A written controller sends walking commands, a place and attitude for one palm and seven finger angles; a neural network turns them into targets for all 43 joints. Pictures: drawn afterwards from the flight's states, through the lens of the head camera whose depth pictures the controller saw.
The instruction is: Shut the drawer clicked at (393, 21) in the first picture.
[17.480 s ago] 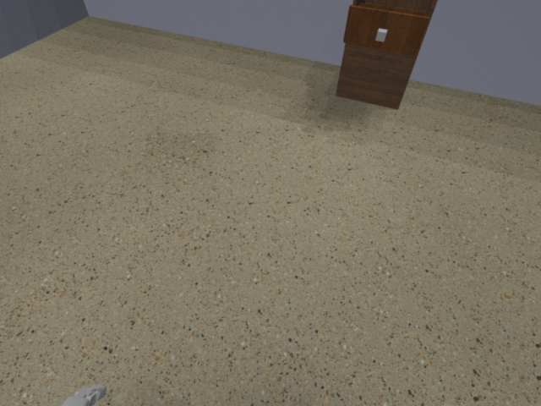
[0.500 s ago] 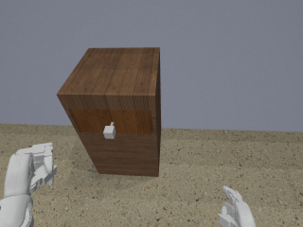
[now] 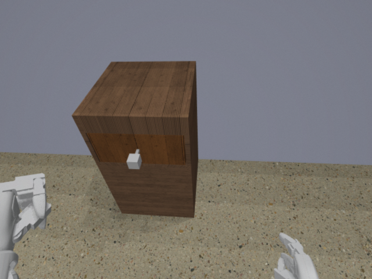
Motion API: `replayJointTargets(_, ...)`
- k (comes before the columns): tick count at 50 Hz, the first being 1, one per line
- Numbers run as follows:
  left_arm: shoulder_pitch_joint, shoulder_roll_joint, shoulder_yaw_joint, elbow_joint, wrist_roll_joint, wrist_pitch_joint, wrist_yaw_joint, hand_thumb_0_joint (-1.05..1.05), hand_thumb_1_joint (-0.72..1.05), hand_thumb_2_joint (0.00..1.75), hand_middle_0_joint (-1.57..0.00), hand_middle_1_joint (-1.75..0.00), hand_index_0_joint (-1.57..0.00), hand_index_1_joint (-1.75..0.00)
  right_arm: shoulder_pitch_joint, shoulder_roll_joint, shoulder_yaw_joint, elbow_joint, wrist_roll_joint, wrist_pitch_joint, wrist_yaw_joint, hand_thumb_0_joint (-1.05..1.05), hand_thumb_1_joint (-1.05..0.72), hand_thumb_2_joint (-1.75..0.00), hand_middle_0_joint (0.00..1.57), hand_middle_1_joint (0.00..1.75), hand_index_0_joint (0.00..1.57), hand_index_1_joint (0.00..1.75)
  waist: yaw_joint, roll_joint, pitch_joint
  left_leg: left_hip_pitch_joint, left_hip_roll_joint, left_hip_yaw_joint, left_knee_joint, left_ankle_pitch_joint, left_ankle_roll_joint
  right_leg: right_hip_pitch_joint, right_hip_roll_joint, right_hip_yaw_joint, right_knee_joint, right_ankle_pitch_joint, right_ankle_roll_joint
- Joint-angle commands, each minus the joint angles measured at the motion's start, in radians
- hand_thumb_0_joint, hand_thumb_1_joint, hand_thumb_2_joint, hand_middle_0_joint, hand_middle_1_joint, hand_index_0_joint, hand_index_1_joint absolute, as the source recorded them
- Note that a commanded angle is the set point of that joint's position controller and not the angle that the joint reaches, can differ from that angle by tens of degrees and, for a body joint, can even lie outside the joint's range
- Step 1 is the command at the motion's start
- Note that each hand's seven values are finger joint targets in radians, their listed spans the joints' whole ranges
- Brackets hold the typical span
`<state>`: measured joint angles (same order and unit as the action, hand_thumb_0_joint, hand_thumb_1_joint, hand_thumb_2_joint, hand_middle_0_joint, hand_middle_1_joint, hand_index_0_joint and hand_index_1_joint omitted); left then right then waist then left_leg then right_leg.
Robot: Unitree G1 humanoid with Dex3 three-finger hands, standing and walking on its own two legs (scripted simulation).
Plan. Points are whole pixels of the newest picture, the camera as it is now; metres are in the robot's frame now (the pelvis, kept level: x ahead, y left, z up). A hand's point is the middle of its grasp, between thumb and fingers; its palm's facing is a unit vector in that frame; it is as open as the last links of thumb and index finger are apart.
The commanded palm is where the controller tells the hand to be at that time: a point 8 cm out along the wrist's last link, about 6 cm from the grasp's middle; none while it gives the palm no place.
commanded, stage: step back with the hand held close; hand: left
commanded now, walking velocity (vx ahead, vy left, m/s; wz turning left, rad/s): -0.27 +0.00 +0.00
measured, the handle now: (135, 157) +0.60 +0.28 -0.20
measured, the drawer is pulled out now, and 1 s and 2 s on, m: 0.00 0.00 0.00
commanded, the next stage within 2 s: stop stepping back and stand still in 1.42 s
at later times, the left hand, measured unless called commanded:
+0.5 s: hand (11, 237) +0.14 +0.27 +0.16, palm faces +0.33 -0.81 -0.49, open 3.3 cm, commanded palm +0.08 +0.31 +0.18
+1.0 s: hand out of the picture +0.10 +0.29 +0.17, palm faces +0.37 -0.77 -0.51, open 3.3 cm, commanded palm +0.02 +0.33 +0.18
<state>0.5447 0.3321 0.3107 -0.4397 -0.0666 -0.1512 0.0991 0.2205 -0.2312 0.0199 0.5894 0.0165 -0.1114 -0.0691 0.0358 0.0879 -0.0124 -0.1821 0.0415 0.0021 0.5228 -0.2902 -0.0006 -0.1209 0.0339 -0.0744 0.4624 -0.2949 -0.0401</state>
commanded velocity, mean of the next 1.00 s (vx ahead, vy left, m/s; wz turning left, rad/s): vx -0.31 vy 0.00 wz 0.01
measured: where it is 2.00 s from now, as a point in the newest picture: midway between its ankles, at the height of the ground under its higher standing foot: outside the picture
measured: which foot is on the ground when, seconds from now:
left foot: down 0.00-1.00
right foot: down 0.00-0.88, up 0.90-1.00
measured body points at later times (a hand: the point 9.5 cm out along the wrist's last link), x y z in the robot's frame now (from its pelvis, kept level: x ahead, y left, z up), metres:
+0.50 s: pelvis -0.06 +0.04 +0.00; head -0.04 +0.03 +0.45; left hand +0.11 +0.31 +0.18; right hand +0.12 -0.20 -0.08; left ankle +0.00 +0.13 -0.74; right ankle -0.02 -0.09 -0.74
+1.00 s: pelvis -0.10 +0.04 -0.01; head -0.06 +0.07 +0.44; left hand +0.08 +0.33 +0.19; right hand +0.06 -0.19 -0.09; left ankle +0.00 +0.13 -0.74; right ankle -0.13 -0.08 -0.72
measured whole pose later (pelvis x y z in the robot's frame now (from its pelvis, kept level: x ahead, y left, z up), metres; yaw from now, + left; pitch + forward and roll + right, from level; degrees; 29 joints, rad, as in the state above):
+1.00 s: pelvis -0.10 +0.04 -0.01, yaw +2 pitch +3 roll -3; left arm 0.61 0.44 0.45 -0.61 -0.01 -0.30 0.15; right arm 0.23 -0.20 -0.01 0.58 -0.01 -0.11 -0.06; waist -0.04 0.01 0.01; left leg -0.51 0.00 -0.02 0.61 -0.16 0.05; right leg -0.33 0.08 0.02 0.71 -0.32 0.01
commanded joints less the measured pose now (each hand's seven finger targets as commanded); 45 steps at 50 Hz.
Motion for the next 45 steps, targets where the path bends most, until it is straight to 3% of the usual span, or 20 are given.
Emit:
replayJointTargets(1, -0.010, 0.156, 0.126, -0.173, 0.007, -0.112, 0.019, 0.00, 0.90, 0.90, -1.40, -1.60, -1.40, -1.60, -0.121, -0.093, -0.059, -0.165, -0.007, -0.012, 0.006, 0.00, -0.90, -0.90, 0.20, 0.30, 0.20, 0.30, -0.039, -0.084, 0.010, -0.006, -0.005, -0.006, -0.017, 0.143, 0.043, -0.126, -0.177, 0.179, -0.154, 0.315, 0.017)
replayJointTargets(3, 0.043, 0.164, 0.139, -0.199, 0.008, -0.121, 0.024, 0.00, 0.90, 0.90, -1.40, -1.60, -1.40, -1.60, -0.123, -0.104, -0.066, -0.172, -0.008, 0.005, 0.008, 0.00, -0.90, -0.90, 0.20, 0.30, 0.20, 0.30, -0.034, -0.021, -0.045, -0.002, 0.020, -0.012, -0.076, 0.240, 0.047, -0.066, -0.135, 0.127, -0.089, 0.350, 0.033)
replayJointTargets(5, 0.068, 0.188, 0.164, -0.228, 0.007, -0.120, 0.032, 0.00, 0.90, 0.90, -1.40, -1.60, -1.40, -1.60, -0.128, -0.102, -0.072, -0.183, -0.007, 0.020, 0.007, 0.00, -0.90, -0.90, 0.20, 0.30, 0.20, 0.30, -0.030, -0.054, -0.097, -0.008, 0.027, -0.012, -0.077, 0.328, 0.047, -0.020, -0.117, 0.105, -0.055, 0.412, 0.042)
replayJointTargets(10, 0.113, 0.212, 0.190, -0.275, 0.001, -0.120, 0.044, 0.00, 0.90, 0.90, -1.40, -1.60, -1.40, -1.60, -0.131, -0.103, -0.080, -0.202, -0.004, 0.042, -0.001, 0.00, -0.90, -0.90, 0.20, 0.30, 0.20, 0.30, -0.027, -0.062, -0.144, -0.031, 0.042, -0.032, -0.085, 0.430, 0.044, 0.012, -0.100, 0.091, -0.011, 0.458, 0.046)
replayJointTargets(13, 0.129, 0.209, 0.187, -0.289, 0.001, -0.121, 0.050, 0.00, 0.90, 0.90, -1.40, -1.60, -1.40, -1.60, -0.126, -0.106, -0.081, -0.204, -0.006, 0.042, -0.005, 0.00, -0.90, -0.90, 0.20, 0.30, 0.20, 0.30, -0.027, -0.022, -0.139, -0.073, 0.050, -0.046, -0.107, 0.388, 0.045, 0.006, -0.086, 0.083, 0.006, 0.391, 0.048)
replayJointTargets(15, 0.129, 0.207, 0.187, -0.281, 0.001, -0.120, 0.055, 0.00, 0.90, 0.90, -1.40, -1.60, -1.40, -1.60, -0.125, -0.103, -0.082, -0.201, -0.006, 0.042, -0.006, 0.00, -0.90, -0.90, 0.20, 0.30, 0.20, 0.30, -0.030, -0.044, -0.121, -0.110, 0.051, -0.047, -0.115, 0.330, 0.046, 0.000, -0.082, 0.090, 0.004, 0.364, 0.050)
replayJointTargets(23, 0.095, 0.200, 0.179, -0.302, 0.015, -0.142, 0.069, 0.00, 0.90, 0.90, -1.40, -1.60, -1.40, -1.60, -0.115, -0.111, -0.079, -0.206, -0.004, 0.012, -0.008, 0.00, -0.90, -0.90, 0.20, 0.30, 0.20, 0.30, -0.043, -0.032, -0.054, -0.343, 0.062, -0.088, -0.184, -0.142, 0.069, 0.009, -0.067, 0.121, 0.014, 0.107, 0.049)
replayJointTargets(27, 0.060, 0.202, 0.184, -0.334, 0.031, -0.158, 0.074, 0.00, 0.90, 0.90, -1.40, -1.60, -1.40, -1.60, -0.103, -0.118, -0.077, -0.208, -0.009, -0.013, -0.011, 0.00, -0.90, -0.90, 0.20, 0.30, 0.20, 0.30, -0.048, 0.005, -0.034, -0.437, 0.080, -0.122, -0.202, -0.284, 0.083, 0.014, -0.050, 0.128, 0.039, -0.004, 0.050)
replayJointTargets(32, 0.047, 0.199, 0.192, -0.333, 0.035, -0.166, 0.077, 0.00, 0.90, 0.90, -1.40, -1.60, -1.40, -1.60, -0.092, -0.113, -0.076, -0.205, -0.013, -0.032, -0.011, 0.00, -0.90, -0.90, 0.20, 0.30, 0.20, 0.30, -0.049, -0.018, -0.034, -0.463, 0.068, -0.121, -0.154, -0.319, 0.081, -0.018, -0.054, 0.163, 0.034, -0.059, 0.041)
replayJointTargets(36, 0.042, 0.208, 0.186, -0.354, 0.021, -0.171, 0.083, 0.00, 0.90, 0.90, -1.40, -1.60, -1.40, -1.60, -0.081, -0.115, -0.082, -0.182, -0.018, -0.034, -0.006, 0.00, -0.90, -0.90, 0.20, 0.30, 0.20, 0.30, -0.058, -0.093, -0.038, -0.293, 0.002, -0.077, -0.005, -0.213, 0.044, -0.215, -0.120, 0.236, -0.106, -0.134, 0.000)
replayJointTargets(38, 0.037, 0.204, 0.175, -0.359, 0.020, -0.177, 0.089, 0.00, 0.90, 0.90, -1.40, -1.60, -1.40, -1.60, -0.077, -0.112, -0.080, -0.167, -0.018, -0.030, -0.003, 0.00, -0.90, -0.90, 0.20, 0.30, 0.20, 0.30, -0.064, -0.102, -0.042, -0.233, -0.008, -0.078, 0.020, -0.161, 0.035, -0.274, -0.135, 0.219, -0.119, -0.118, -0.011)
replayJointTargets(41, 0.054, 0.224, 0.199, -0.356, 0.020, -0.180, 0.096, 0.00, 0.90, 0.90, -1.40, -1.60, -1.40, -1.60, -0.098, -0.114, -0.080, -0.170, -0.017, -0.026, -0.007, 0.00, -0.90, -0.90, 0.20, 0.30, 0.20, 0.30, -0.061, -0.040, -0.043, -0.307, 0.034, -0.129, -0.090, -0.197, 0.051, -0.204, -0.085, 0.160, -0.050, -0.093, 0.015)
replayJointTargets(42, 0.061, 0.220, 0.202, -0.367, 0.027, -0.186, 0.094, 0.00, 0.90, 0.90, -1.40, -1.60, -1.40, -1.60, -0.103, -0.120, -0.078, -0.175, -0.015, -0.028, -0.007, 0.00, -0.90, -0.90, 0.20, 0.30, 0.20, 0.30, -0.060, 0.017, -0.047, -0.390, 0.078, -0.167, -0.173, -0.250, 0.071, -0.114, -0.047, 0.128, 0.035, -0.061, 0.032)
replayJointTargets(44, 0.070, 0.222, 0.231, -0.384, 0.045, -0.196, 0.087, 0.00, 0.90, 0.90, -1.40, -1.60, -1.40, -1.60, -0.116, -0.129, -0.081, -0.190, -0.016, -0.039, -0.008, 0.00, -0.90, -0.90, 0.20, 0.30, 0.20, 0.30, -0.044, 0.157, -0.079, -0.610, 0.201, -0.298, -0.351, -0.429, 0.123, 0.109, 0.041, 0.080, 0.310, 0.036, 0.060)
replayJointTargets(45, 0.071, 0.230, 0.243, -0.387, 0.050, -0.201, 0.082, 0.00, 0.90, 0.90, -1.40, -1.60, -1.40, -1.60, -0.112, -0.123, -0.085, -0.190, -0.019, -0.045, -0.009, 0.00, -0.90, -0.90, 0.20, 0.30, 0.20, 0.30, -0.042, 0.151, -0.091, -0.614, 0.228, -0.316, -0.350, -0.413, 0.137, 0.115, 0.048, 0.089, 0.363, 0.045, 0.060)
